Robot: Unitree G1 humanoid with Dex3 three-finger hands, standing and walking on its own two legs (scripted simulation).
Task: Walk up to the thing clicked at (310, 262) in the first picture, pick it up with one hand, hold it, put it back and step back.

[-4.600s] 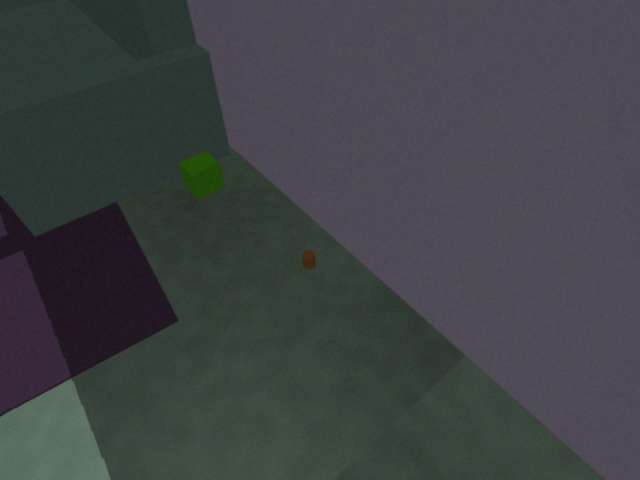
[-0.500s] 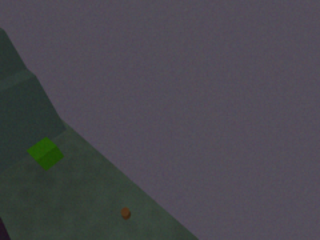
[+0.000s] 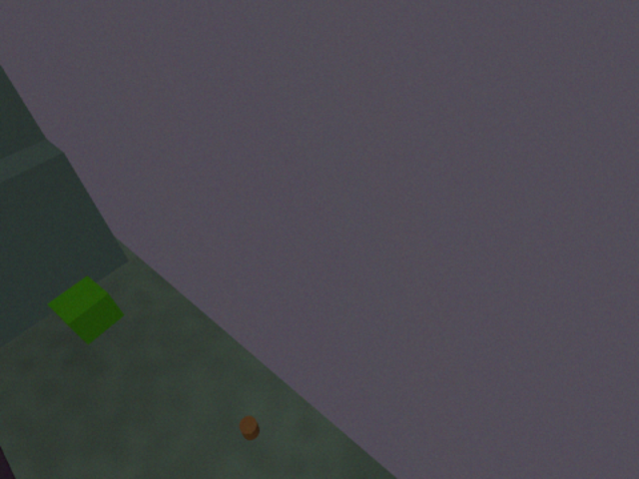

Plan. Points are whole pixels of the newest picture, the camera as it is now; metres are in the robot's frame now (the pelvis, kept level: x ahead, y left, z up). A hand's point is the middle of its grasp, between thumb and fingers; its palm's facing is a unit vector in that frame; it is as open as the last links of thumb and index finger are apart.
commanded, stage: stand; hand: left
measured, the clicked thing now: (249, 428) +0.41 +0.23 -0.75
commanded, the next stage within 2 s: none
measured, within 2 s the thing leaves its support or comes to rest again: neither
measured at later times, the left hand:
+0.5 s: hand out of the picture +0.07 +0.25 -0.16, palm faces -0.03 -0.94 -0.35, open 7.4 cm
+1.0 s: hand out of the picture +0.08 +0.25 -0.15, palm faces -0.03 -0.94 -0.35, open 7.4 cm
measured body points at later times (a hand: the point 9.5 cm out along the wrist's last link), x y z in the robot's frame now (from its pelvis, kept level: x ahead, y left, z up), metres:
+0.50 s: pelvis +0.00 -0.01 +0.00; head +0.01 -0.01 +0.45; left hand +0.07 +0.30 -0.13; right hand +0.07 -0.30 -0.14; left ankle +0.01 +0.13 -0.75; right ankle -0.01 -0.12 -0.75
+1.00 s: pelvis +0.00 -0.01 +0.00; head +0.01 -0.01 +0.45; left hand +0.09 +0.29 -0.13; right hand +0.08 -0.31 -0.14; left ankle +0.01 +0.13 -0.75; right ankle -0.01 -0.12 -0.75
